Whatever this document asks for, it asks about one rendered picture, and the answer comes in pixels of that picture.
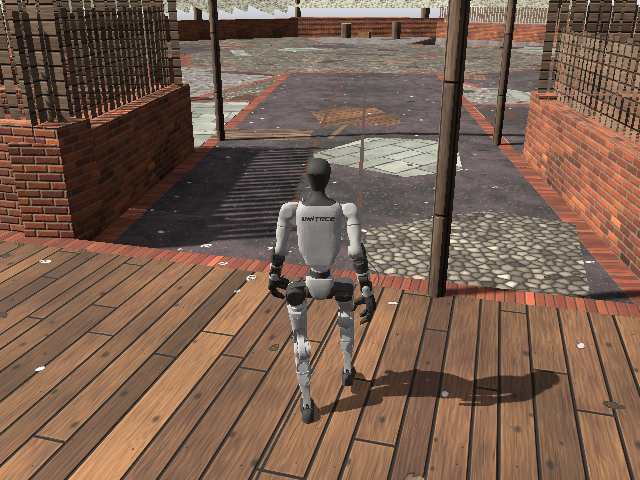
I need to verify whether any right robot shin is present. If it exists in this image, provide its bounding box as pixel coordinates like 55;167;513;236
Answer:
340;312;354;374

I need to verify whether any robot left hand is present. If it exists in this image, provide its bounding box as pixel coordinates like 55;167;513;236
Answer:
268;277;290;299

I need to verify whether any robot right forearm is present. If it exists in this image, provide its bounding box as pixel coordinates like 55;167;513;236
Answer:
353;243;374;297

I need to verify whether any right robot upper arm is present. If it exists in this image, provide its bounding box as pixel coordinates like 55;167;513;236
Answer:
339;201;363;259

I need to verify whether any robot left forearm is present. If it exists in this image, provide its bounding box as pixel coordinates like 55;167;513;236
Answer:
269;241;285;281

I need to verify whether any left robot foot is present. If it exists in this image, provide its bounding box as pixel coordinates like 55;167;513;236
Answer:
300;397;314;424

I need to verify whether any robot right hand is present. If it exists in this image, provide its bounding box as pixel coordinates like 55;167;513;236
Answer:
352;295;376;325

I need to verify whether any left robot upper arm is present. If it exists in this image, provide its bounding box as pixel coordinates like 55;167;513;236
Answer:
274;202;298;256

